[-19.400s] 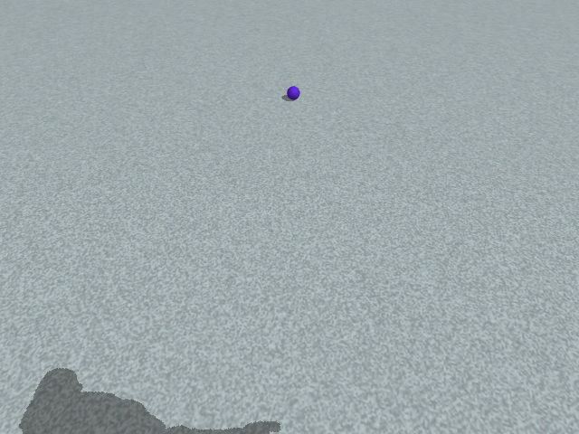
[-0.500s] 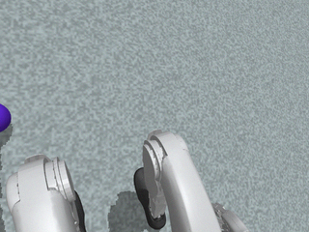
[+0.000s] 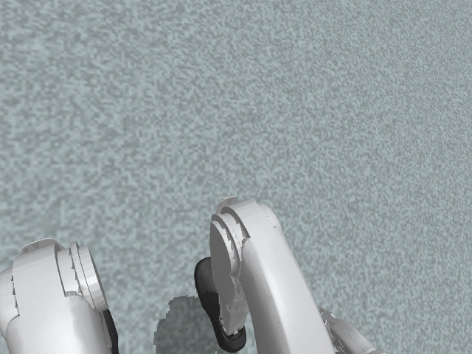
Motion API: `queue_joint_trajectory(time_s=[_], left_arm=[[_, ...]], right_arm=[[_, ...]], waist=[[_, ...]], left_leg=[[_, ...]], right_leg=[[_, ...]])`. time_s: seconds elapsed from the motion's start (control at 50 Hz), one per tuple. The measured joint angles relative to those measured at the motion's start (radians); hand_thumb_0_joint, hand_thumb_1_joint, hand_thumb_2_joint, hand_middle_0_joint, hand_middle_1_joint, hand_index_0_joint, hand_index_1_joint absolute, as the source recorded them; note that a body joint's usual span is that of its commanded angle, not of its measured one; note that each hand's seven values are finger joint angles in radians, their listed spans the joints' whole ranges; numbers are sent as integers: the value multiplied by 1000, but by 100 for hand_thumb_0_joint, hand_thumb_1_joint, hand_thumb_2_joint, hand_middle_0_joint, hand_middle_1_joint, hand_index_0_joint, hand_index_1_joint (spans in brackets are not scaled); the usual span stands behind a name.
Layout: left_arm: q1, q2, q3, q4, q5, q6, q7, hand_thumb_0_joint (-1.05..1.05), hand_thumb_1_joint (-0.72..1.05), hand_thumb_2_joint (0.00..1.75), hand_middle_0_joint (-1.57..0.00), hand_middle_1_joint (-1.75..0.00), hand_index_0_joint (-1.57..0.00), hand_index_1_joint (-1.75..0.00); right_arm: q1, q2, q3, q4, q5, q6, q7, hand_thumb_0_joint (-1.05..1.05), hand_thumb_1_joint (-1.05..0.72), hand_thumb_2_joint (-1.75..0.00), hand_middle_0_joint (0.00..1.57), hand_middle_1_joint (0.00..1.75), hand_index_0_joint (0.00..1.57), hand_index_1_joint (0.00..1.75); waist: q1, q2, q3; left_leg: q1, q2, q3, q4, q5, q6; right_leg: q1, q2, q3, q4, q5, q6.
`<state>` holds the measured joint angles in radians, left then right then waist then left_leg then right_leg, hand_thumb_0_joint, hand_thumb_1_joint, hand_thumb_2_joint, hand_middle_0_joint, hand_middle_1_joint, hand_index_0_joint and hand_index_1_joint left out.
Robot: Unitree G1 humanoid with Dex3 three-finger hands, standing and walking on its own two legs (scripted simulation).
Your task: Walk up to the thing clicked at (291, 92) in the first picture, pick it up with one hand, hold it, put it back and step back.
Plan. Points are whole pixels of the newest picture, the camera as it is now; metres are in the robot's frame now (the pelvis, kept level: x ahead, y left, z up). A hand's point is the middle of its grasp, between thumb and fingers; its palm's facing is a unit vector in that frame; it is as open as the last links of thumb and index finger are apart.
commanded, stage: close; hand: left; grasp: from above
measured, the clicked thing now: out of the picture +0.42 +0.34 -0.25
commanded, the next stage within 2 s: settle in 1.56 s
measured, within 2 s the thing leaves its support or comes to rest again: leaves its support in 1.94 s
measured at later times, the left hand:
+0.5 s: hand out of the picture +0.41 +0.34 -0.23, palm faces -0.42 -0.17 -0.89, open 12.4 cm
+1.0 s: hand out of the picture +0.41 +0.34 -0.23, palm faces -0.42 -0.16 -0.89, open 11.3 cm
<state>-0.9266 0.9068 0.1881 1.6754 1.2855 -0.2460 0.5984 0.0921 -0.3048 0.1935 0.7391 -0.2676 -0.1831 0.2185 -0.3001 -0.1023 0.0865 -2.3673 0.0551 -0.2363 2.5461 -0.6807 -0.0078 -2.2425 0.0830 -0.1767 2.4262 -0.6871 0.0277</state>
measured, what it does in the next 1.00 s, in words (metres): stands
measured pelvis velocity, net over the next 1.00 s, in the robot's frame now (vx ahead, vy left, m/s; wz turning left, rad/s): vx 0.00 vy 0.00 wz -0.03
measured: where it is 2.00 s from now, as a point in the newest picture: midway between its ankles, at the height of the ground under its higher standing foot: (169, 342)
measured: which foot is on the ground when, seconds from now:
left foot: down 0.00-1.00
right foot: down 0.00-1.00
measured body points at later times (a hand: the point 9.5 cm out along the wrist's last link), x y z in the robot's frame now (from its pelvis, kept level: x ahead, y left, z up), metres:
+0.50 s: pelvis +0.00 +0.00 +0.00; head +0.25 +0.12 +0.35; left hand +0.43 +0.35 -0.18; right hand +0.07 -0.25 -0.07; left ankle +0.07 +0.13 -0.26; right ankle +0.10 -0.11 -0.26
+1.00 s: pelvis +0.00 +0.00 +0.00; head +0.25 +0.13 +0.35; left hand +0.43 +0.35 -0.18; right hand +0.08 -0.25 -0.07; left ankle +0.07 +0.13 -0.26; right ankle +0.10 -0.11 -0.26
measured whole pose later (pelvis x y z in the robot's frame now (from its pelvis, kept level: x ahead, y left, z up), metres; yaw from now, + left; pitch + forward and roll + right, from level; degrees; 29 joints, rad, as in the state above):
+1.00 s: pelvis +0.00 +0.00 +0.00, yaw -2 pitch +26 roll -13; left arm -0.93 0.95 0.15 1.70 1.27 -0.25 0.64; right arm 0.07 -0.33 0.25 0.72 -0.28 -0.25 0.27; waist -0.31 -0.13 0.13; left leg -2.35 0.06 -0.27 2.56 -0.70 0.00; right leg -2.21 0.10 -0.20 2.42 -0.69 0.04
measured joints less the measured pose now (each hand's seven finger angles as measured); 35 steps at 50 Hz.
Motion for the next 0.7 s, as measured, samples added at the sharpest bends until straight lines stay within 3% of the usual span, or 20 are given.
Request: queue_joint_trajectory(time_s=[0.22,0.38,0.7], left_arm=[[0,12,-21,9,1,-4,19,0,-44,101,-12,-103,-12,-103],[-1,30,1,17,-2,-2,41,0,-32,94,-18,-102,-20,-101],[-1,58,-12,33,-21,-13,27,0,-16,84,-32,-96,-34,-94]], right_arm=[[-8,-1,21,5,-7,-27,20,0,-89,-90,20,30,20,30],[-11,-6,34,-1,-13,-43,36,0,-89,-90,20,30,20,30],[-10,-18,51,-5,-17,-55,42,0,-90,-90,20,30,20,30]], waist=[[-4,-15,12],[-13,-19,32],[-15,-28,51]], left_leg=[[5,-2,-9,7,-7,2],[8,-2,-17,13,-13,1],[15,0,-28,20,-14,3]], right_leg=[[12,2,-7,-2,-6,4],[17,4,-13,-2,-8,6],[25,10,-20,-4,-2,10]])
